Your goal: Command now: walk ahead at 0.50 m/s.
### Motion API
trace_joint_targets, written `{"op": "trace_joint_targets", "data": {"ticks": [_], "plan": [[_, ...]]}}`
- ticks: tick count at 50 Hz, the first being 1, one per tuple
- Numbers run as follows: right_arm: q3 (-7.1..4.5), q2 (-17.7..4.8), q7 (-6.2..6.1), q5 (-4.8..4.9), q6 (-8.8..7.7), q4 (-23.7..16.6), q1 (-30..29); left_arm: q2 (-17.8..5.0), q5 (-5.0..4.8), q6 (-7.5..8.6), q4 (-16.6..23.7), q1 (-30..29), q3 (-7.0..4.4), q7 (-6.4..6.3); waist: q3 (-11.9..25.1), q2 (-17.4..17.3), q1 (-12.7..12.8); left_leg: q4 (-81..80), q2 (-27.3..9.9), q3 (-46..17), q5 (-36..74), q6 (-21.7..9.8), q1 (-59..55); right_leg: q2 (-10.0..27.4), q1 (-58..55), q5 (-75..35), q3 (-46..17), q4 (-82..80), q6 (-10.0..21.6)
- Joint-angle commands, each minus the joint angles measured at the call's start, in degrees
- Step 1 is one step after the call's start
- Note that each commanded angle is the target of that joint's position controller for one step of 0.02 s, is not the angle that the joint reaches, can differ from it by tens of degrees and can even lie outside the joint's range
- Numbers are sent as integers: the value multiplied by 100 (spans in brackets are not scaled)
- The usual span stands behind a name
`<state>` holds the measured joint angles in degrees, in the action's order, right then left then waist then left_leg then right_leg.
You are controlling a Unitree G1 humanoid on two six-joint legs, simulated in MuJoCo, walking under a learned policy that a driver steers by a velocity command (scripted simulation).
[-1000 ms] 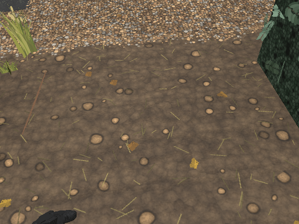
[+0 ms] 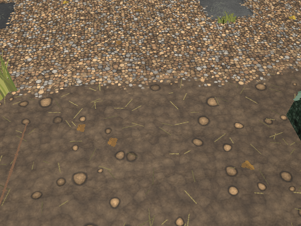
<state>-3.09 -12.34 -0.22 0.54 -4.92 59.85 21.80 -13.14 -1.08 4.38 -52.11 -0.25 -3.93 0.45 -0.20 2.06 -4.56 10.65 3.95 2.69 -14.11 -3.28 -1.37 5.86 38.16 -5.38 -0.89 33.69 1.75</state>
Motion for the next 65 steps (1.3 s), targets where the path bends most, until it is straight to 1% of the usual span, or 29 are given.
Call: {"op": "trace_joint_targets", "data": {"ticks": [1,4,6,7,8,9,10,12,14,18,23,27,31,32,33,34,35,37,42,47,50,52,53,54,57,60,62,64,65], "plan": [[-189,-902,-48,24,26,-40,328,-311,-36,116,557,-904,17,108,-523,-509,-13,-70,-1785,-727,1997,-763,-230,-95,285,231,69,-346,87],[-254,-1042,-80,28,101,-40,187,-543,-43,167,544,-578,-49,172,-248,-683,301,540,-1885,-678,3413,-623,-524,-344,-512,868,241,-569,299],[-213,-950,-72,25,138,-138,-63,-986,6,171,75,967,-281,129,692,-676,1050,2206,-1462,-352,4599,-383,36,-562,-2797,700,392,-577,605],[-131,-798,-70,-81,125,-297,-63,-1418,81,156,-158,2108,-393,72,1571,-33,1364,4058,-1058,-100,2717,-177,1402,567,-4695,495,-925,-386,990],[80,-43,17,-42,-11,-268,640,-1600,70,125,-274,2384,-396,106,2297,1466,947,5916,-19,-312,-1571,155,3608,1752,-6439,1512,-3587,-1100,1878],[-46,-596,49,85,-145,-228,233,-1089,31,113,-237,2291,-246,99,2054,881,1137,6573,-274,-1016,-1888,30,4232,1540,-6240,2176,-3787,-1473,1636],[-125,-871,58,206,-222,-418,-333,-885,15,134,-119,1715,-176,75,1219,657,1044,6610,-560,-871,-1378,-45,4577,1380,-5425,1981,-2931,-1629,1391],[-189,-825,-43,134,-176,-456,-717,-600,129,183,41,872,-73,96,370,-34,650,6071,-1000,-653,-567,17,4031,1056,-3668,538,-1757,-1971,1211],[-192,-524,-91,115,15,-334,-317,-407,223,228,-52,791,-8,122,315,105,324,5758,-1107,-719,-524,72,3274,868,-2909,-903,-956,-2078,1105],[-222,-454,-135,52,209,-518,-577,-728,289,214,-190,851,-53,-48,151,204,179,4809,-967,-726,230,256,3368,766,-2522,-2197,67,-2180,1076],[-168,-428,19,-2,262,-946,-1443,-962,196,35,-196,889,-87,-278,224,199,441,3188,-867,-309,1489,291,3053,657,-2816,-1897,733,-2129,919],[-211,-592,133,-18,358,-1275,-1778,-1074,76,-162,-231,987,-151,-358,156,223,523,2734,-792,-195,859,183,3252,969,-3525,-1649,702,-1648,845],[-384,-909,205,-20,330,-1281,-1043,-1118,-32,-331,-72,881,-215,-435,493,42,111,1554,-327,82,1163,-240,2058,686,-3531,-2059,929,157,329],[-571,-1512,103,-65,324,-1277,-623,-1031,105,-311,45,1053,-179,-409,943,-871,33,1474,-1019,-1078,3693,-639,840,197,-2602,-677,1118,1593,-101],[-621,-1947,24,-136,355,-1350,-565,-551,319,-261,260,1209,-32,-322,1403,-1981,381,1587,-2381,-3154,5836,-1869,-712,-916,-545,4315,942,3476,-523],[-486,-1539,59,-165,353,-1437,-411,-686,202,-207,277,1086,-29,-212,2151,-1361,152,1329,-2503,-3575,4672,-2114,-832,-894,-277,4649,-287,4175,-422],[-450,-1371,52,-125,329,-1605,-861,-810,9,-203,346,785,-69,-177,1661,-986,207,1186,-2257,-3066,3898,-1859,-368,-699,41,4223,-411,4253,-355],[-389,-1123,-27,32,380,-1782,-1458,-954,100,-296,316,522,-140,-301,903,-354,380,924,-1761,-2400,2399,-1270,714,-400,-15,3424,-362,3514,-393],[-378,-1156,-166,-97,451,-1897,-1459,-754,93,-408,248,800,-122,-387,951,-819,541,755,-1413,-2005,1870,-1108,1376,-480,-778,2751,-222,2239,-523],[-145,-751,-168,-246,433,-1743,-1521,-626,76,-454,144,770,-24,-316,858,-985,447,539,-1297,-1580,446,-952,1998,-223,-1903,2297,-109,1131,-537],[-117,-891,-132,-198,427,-1630,-1574,-733,74,-403,118,826,-32,-223,500,-915,535,680,-1262,-1524,-472,-748,2095,-398,-2374,1921,170,-4,-339],[-143,-1018,-167,-134,427,-1552,-1318,-1004,164,-389,210,780,-63,-179,301,-658,485,982,-1118,-1493,-577,-374,1951,-243,-2409,1323,-98,-657,-62],[-154,-1003,-198,-192,407,-1609,-1180,-1325,189,-389,282,750,-109,-183,302,-52,257,1535,-774,-1150,-573,-163,2030,204,-2406,478,-646,-704,166],[-154,-851,-211,-202,384,-1686,-1221,-1511,73,-406,239,707,-194,-174,228,759,124,1905,-226,-392,-391,73,1971,418,-2064,800,-1120,-993,527],[-208,-784,-267,-137,454,-1797,-1757,-1285,133,-345,348,711,-183,-206,53,1026,382,2388,-97,-254,-2,142,1921,618,-1898,1135,-1877,-1382,675],[-271,-789,-235,-122,481,-1806,-1510,-1250,57,-312,476,753,-218,-246,348,786,367,2171,-310,-397,574,-4,1423,341,-1913,765,-1814,-894,540],[-357,-902,-221,-121,510,-1774,-1286,-1132,-1,-355,589,762,-208,-261,527,100,334,1838,-704,-640,674,-198,805,-90,-1307,1238,-1299,-345,228],[-407,-1146,-226,-167,543,-1727,-952,-833,-19,-415,744,807,-132,-250,579,-1282,318,882,-2139,-2175,1328,-980,322,-738,-424,2757,-343,1162,-177],[-363,-1090,-250,-214,491,-1825,-1039,-977,13,-452,775,818,-193,-232,614,-1485,296,714,-2843,-2730,2050,-1474,310,-601,-101,4124,-235,2515,-294]]}}
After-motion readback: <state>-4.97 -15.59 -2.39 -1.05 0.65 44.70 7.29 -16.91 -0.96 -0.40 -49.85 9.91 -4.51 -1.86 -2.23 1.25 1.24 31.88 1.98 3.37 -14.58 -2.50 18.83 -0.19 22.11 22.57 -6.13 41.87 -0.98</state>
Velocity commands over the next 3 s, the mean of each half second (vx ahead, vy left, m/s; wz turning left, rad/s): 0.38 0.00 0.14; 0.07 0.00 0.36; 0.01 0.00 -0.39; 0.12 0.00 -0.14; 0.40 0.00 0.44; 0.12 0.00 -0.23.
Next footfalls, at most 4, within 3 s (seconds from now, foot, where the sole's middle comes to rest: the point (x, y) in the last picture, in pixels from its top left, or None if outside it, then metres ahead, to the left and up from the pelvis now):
0.12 right None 0.27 -0.14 -0.78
0.64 left None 0.41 0.09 -0.78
1.04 right None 0.43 -0.15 -0.78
1.56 right None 0.39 -0.18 -0.78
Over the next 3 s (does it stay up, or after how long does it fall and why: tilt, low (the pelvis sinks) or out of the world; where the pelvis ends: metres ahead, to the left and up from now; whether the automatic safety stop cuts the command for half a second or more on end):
stays up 0.76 0.08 -0.01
